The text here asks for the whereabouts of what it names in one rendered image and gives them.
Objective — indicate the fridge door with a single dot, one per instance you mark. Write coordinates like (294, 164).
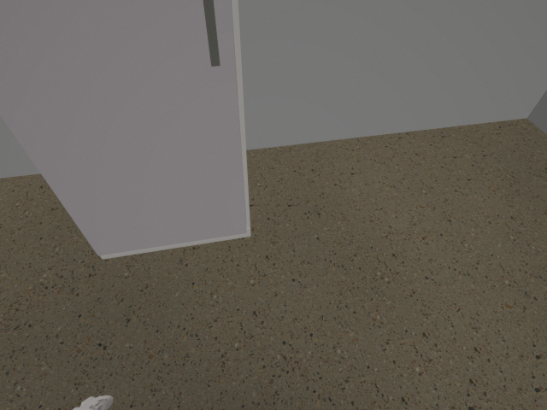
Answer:
(118, 107)

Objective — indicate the handle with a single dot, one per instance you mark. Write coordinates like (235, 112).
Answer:
(209, 11)

